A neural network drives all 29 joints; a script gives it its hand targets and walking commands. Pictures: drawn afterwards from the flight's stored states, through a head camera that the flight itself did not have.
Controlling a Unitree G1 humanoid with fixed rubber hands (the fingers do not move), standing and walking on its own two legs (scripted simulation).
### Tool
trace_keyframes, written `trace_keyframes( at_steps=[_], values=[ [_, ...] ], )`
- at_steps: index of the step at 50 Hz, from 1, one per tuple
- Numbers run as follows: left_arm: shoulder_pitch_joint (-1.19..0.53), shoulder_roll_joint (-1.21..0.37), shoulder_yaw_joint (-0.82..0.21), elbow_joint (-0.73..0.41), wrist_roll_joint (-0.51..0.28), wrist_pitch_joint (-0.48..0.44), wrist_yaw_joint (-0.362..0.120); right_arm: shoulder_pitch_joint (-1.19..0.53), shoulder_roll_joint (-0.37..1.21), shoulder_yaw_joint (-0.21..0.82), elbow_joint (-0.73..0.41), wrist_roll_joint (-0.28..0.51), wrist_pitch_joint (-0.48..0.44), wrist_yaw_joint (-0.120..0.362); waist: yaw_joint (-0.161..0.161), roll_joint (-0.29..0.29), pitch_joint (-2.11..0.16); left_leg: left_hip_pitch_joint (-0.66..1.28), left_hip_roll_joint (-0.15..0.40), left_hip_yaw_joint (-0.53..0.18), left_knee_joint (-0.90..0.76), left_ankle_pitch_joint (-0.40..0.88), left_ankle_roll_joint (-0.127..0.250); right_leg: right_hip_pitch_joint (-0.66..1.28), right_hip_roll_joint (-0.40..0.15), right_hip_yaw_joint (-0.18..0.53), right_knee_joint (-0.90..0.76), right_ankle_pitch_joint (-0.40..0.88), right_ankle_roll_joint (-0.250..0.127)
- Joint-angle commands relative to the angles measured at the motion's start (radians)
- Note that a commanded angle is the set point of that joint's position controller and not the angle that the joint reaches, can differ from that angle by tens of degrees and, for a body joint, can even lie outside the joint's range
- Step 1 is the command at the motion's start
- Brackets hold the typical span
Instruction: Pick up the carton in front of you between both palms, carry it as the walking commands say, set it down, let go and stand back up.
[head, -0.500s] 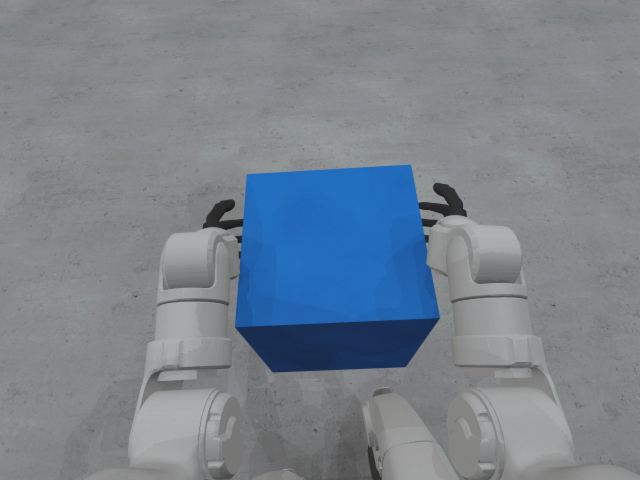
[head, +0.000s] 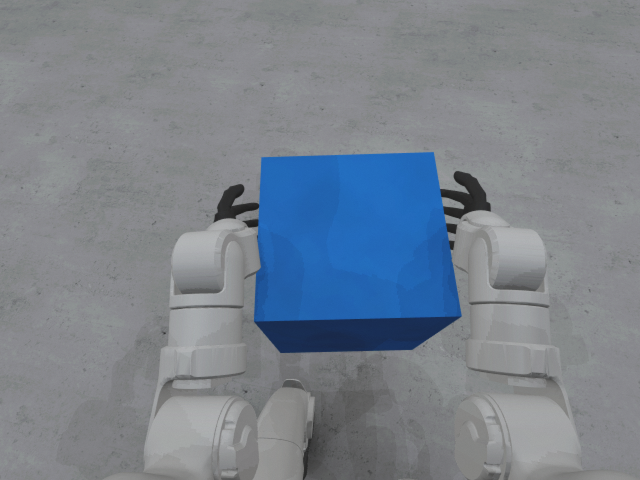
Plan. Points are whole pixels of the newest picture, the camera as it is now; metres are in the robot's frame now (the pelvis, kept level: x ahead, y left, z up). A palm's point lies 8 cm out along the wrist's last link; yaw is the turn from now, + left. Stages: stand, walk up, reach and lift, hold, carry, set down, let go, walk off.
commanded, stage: carry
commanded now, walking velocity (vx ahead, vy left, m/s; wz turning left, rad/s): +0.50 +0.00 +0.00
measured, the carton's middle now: (346, 266) +0.37 +0.03 -0.04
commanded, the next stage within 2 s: none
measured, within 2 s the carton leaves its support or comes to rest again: neither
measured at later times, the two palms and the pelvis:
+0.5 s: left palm (284, 48) +0.63 +0.14 +0.12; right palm (497, 42) +0.62 -0.14 +0.13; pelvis +0.31 +0.01 +0.02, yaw -3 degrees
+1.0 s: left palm out of the picture +0.85 +0.17 +0.09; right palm out of the picture +0.86 -0.11 +0.11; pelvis +0.56 +0.02 +0.00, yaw -1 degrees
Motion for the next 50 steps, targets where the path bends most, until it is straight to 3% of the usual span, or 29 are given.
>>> trace_keyframes(
  at_steps=[1, 3, 4, 5, 6, 7, 9, 10, 12, 14, 21, 24, 26, 27, 28, 29, 30, 32, 33, 35, 37, 41, 44, 45, 46, 47, 48, 49, 50],
  values=[
    [-0.872, -1.126, -0.664, -0.161, -0.467, -0.065, -0.513, -0.719, 1.077, 0.675, -0.107, 0.408, -0.015, 0.262, -0.049, -0.161, -0.649, 0.258, -0.071, 0.119, -0.314, 0.193, 0.006, 0.407, -0.193, 0.135, -0.042, 0.962, -0.072],
    [-0.847, -1.104, -0.669, -0.153, -0.456, -0.061, -0.507, -0.706, 1.074, 0.703, -0.103, 0.422, -0.008, 0.268, -0.118, -0.139, -0.685, 0.575, -0.093, 0.165, -0.495, 0.365, 0.034, 0.319, -0.171, 0.055, 0.096, 1.004, -0.006],
    [-0.833, -1.086, -0.671, -0.139, -0.441, -0.057, -0.504, -0.689, 1.066, 0.702, -0.091, 0.426, -0.002, 0.274, -0.155, -0.115, -0.705, 0.761, -0.030, 0.126, -0.500, 0.398, 0.044, 0.211, -0.160, 0.028, 0.196, 0.864, 0.017],
    [-0.806, -1.071, -0.673, -0.117, -0.424, -0.051, -0.500, -0.672, 1.056, 0.693, -0.076, 0.432, 0.006, 0.282, -0.157, 0.010, -0.763, 0.974, 0.192, -0.106, -0.386, 0.741, 0.076, 0.045, -0.139, 0.013, 0.341, 0.367, 0.049],
    [-0.764, -1.079, -0.652, -0.070, -0.412, -0.036, -0.498, -0.628, 1.011, 0.688, -0.010, 0.416, 0.013, 0.282, -0.150, 0.278, -0.912, 1.306, 0.385, -0.482, -0.371, 0.828, 0.284, -0.281, -0.007, 0.063, 0.618, -0.124, 0.099],
    [-0.740, -1.051, -0.634, -0.068, -0.392, -0.031, -0.494, -0.573, 1.039, 0.680, 0.026, 0.424, 0.022, 0.288, -0.171, 0.234, -0.915, 1.331, 0.377, -0.531, -0.421, 0.621, 0.288, -0.376, -0.015, 0.101, 0.714, -0.170, 0.086],
    [-0.768, -1.074, -0.625, -0.077, -0.383, -0.031, -0.491, -0.598, 1.067, 0.667, 0.005, 0.435, 0.036, 0.308, -0.162, 0.087, -0.778, 1.232, 0.302, -0.384, -0.455, 0.613, 0.197, -0.459, -0.062, 0.082, 0.636, -0.078, 0.082],
    [-0.768, -1.076, -0.613, -0.085, -0.375, -0.032, -0.489, -0.631, 1.090, 0.669, -0.011, 0.452, 0.045, 0.318, -0.151, 0.059, -0.732, 1.182, 0.284, -0.328, -0.474, 0.658, 0.171, -0.462, -0.082, 0.076, 0.552, -0.029, 0.083],
    [-0.762, -1.091, -0.608, -0.109, -0.363, -0.031, -0.483, -0.675, 1.119, 0.671, -0.051, 0.474, 0.061, 0.333, -0.144, 0.071, -0.704, 1.122, 0.260, -0.261, -0.519, 0.652, 0.137, -0.391, -0.085, 0.070, 0.400, 0.004, 0.093],
    [-0.732, -1.105, -0.609, -0.141, -0.352, -0.029, -0.472, -0.667, 1.132, 0.661, -0.080, 0.480, 0.083, 0.346, -0.138, 0.083, -0.694, 1.094, 0.255, -0.200, -0.541, 0.656, 0.133, -0.345, -0.069, 0.044, 0.290, 0.012, 0.105],
    [-0.538, -1.112, -0.669, -0.249, -0.283, 0.001, -0.462, -0.406, 1.136, 0.669, -0.080, 0.438, 0.134, 0.389, -0.142, 0.183, -0.566, 0.978, 0.192, -0.006, -0.592, 0.626, 0.094, -0.239, -0.055, -0.063, -0.032, 0.244, 0.117],
    [-0.471, -1.118, -0.714, -0.267, -0.297, 0.015, -0.488, -0.314, 1.132, 0.704, -0.088, 0.417, 0.132, 0.395, -0.144, 0.170, -0.512, 0.924, 0.162, 0.054, -0.551, 0.591, 0.074, -0.141, -0.045, -0.102, -0.178, 0.348, 0.108],
    [-0.416, -1.121, -0.733, -0.260, -0.307, 0.021, -0.511, -0.251, 1.132, 0.733, -0.092, 0.407, 0.128, 0.394, -0.126, 0.107, -0.538, 0.769, 0.120, 0.122, -0.391, 0.506, 0.034, 0.135, -0.042, -0.138, -0.269, 0.396, 0.084],
    [-0.368, -1.122, -0.735, -0.239, -0.309, 0.024, -0.523, -0.228, 1.126, 0.748, -0.096, 0.402, 0.126, 0.393, -0.109, 0.070, -0.574, 0.611, 0.106, 0.140, -0.273, 0.379, 0.005, 0.324, -0.115, -0.071, -0.228, 0.342, 0.051],
    [-0.319, -1.104, -0.721, -0.226, -0.302, 0.025, -0.532, -0.215, 1.115, 0.756, -0.102, 0.405, 0.127, 0.395, -0.094, -0.106, -0.605, 0.449, 0.060, 0.166, -0.054, 0.057, -0.021, 0.439, -0.334, 0.223, -0.224, 0.373, 0.006],
    [-0.311, -1.070, -0.704, -0.202, -0.277, 0.018, -0.536, -0.260, 1.162, 0.771, -0.112, 0.419, 0.133, 0.400, -0.086, -0.317, -0.596, 0.110, -0.049, 0.116, 0.105, -0.272, -0.039, 0.644, -0.462, 0.508, -0.260, 0.307, -0.143],
    [-0.273, -1.089, -0.707, -0.210, -0.285, 0.018, -0.540, -0.241, 1.160, 0.778, -0.121, 0.424, 0.128, 0.403, -0.092, -0.272, -0.561, 0.017, -0.008, 0.032, 0.241, -0.333, -0.019, 0.595, -0.498, 0.579, -0.299, 0.238, -0.162],
    [-0.267, -1.135, -0.710, -0.257, -0.306, 0.015, -0.551, -0.219, 1.165, 0.784, -0.160, 0.435, 0.113, 0.401, -0.101, -0.109, -0.507, 0.016, 0.055, 0.000, 0.244, -0.242, -0.005, 0.457, -0.448, 0.441, -0.330, 0.246, -0.118],
    [-0.286, -1.149, -0.716, -0.293, -0.322, 0.013, -0.555, -0.212, 1.162, 0.785, -0.188, 0.438, 0.108, 0.398, -0.106, -0.072, -0.485, 0.056, 0.083, -0.001, 0.171, -0.191, -0.013, 0.380, -0.426, 0.358, -0.367, 0.241, -0.090],
    [-0.333, -1.141, -0.728, -0.348, -0.352, 0.011, -0.554, -0.225, 1.182, 0.792, -0.224, 0.456, 0.105, 0.390, -0.104, -0.105, -0.479, 0.164, 0.076, 0.044, 0.028, -0.127, -0.034, 0.283, -0.377, 0.208, -0.416, 0.209, -0.063],
    [-0.321, -1.123, -0.729, -0.373, -0.362, 0.014, -0.553, -0.217, 1.180, 0.793, -0.248, 0.461, 0.104, 0.382, -0.102, -0.143, -0.474, 0.214, 0.068, 0.077, -0.106, -0.076, -0.049, 0.263, -0.345, 0.128, -0.435, 0.185, -0.062],
    [-0.253, -1.091, -0.728, -0.382, -0.349, 0.026, -0.551, -0.161, 1.156, 0.799, -0.261, 0.455, 0.110, 0.370, -0.099, -0.157, -0.465, 0.317, 0.010, 0.168, -0.304, 0.070, -0.053, 0.284, -0.298, -0.013, -0.325, 0.571, -0.025],
    [-0.210, -1.077, -0.730, -0.365, -0.328, 0.036, -0.547, -0.123, 1.138, 0.804, -0.249, 0.451, 0.122, 0.373, -0.105, -0.144, -0.469, 0.449, -0.022, 0.214, -0.461, 0.247, -0.053, 0.277, -0.253, -0.089, -0.188, 0.678, 0.026],
    [-0.195, -1.071, -0.730, -0.353, -0.320, 0.039, -0.547, -0.106, 1.130, 0.804, -0.238, 0.447, 0.125, 0.376, -0.111, -0.113, -0.469, 0.542, -0.029, 0.233, -0.546, 0.327, -0.051, 0.246, -0.219, -0.117, -0.108, 0.643, 0.058],
    [-0.185, -1.061, -0.729, -0.337, -0.312, 0.041, -0.548, -0.104, 1.118, 0.804, -0.226, 0.443, 0.129, 0.380, -0.116, -0.097, -0.481, 0.684, 0.024, 0.201, -0.559, 0.426, -0.039, 0.156, -0.207, -0.121, -0.037, 0.581, 0.094],
    [-0.188, -1.042, -0.731, -0.321, -0.307, 0.043, -0.550, -0.103, 1.095, 0.796, -0.211, 0.440, 0.133, 0.384, -0.120, -0.018, -0.534, 0.843, 0.179, 0.041, -0.504, 0.736, -0.014, 0.048, -0.183, -0.115, 0.075, 0.331, 0.139],
    [-0.245, -1.054, -0.750, -0.321, -0.320, 0.057, -0.549, -0.112, 1.086, 0.779, -0.168, 0.416, 0.127, 0.384, -0.129, 0.164, -0.618, 1.064, 0.317, -0.111, -0.401, 1.023, 0.130, -0.127, -0.127, -0.060, 0.162, 0.038, 0.159],
    [-0.240, -1.047, -0.754, -0.320, -0.320, 0.062, -0.554, -0.072, 1.090, 0.769, -0.148, 0.413, 0.121, 0.383, -0.137, 0.225, -0.639, 1.048, 0.354, -0.190, -0.453, 0.960, 0.181, -0.177, -0.111, -0.033, 0.200, -0.165, 0.154],
    [-0.259, -1.062, -0.757, -0.306, -0.329, 0.062, -0.558, -0.078, 1.101, 0.760, -0.151, 0.410, 0.119, 0.383, -0.136, 0.187, -0.615, 1.004, 0.338, -0.172, -0.495, 0.854, 0.172, -0.177, -0.119, -0.004, 0.172, -0.209, 0.145]
  ],
)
